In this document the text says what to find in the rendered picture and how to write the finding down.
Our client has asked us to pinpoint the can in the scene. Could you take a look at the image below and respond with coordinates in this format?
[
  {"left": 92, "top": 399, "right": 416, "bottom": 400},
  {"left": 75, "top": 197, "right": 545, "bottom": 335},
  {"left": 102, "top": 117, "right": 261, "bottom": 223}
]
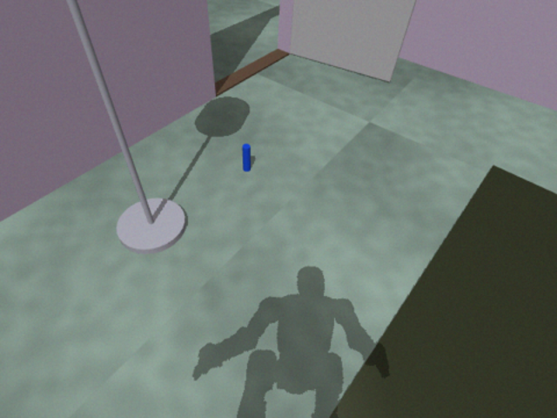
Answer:
[{"left": 242, "top": 144, "right": 251, "bottom": 172}]

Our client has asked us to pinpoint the floor lamp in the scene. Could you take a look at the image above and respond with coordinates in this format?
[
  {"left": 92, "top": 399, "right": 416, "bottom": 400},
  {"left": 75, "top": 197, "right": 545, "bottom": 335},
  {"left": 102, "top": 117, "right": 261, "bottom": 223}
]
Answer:
[{"left": 66, "top": 0, "right": 186, "bottom": 254}]

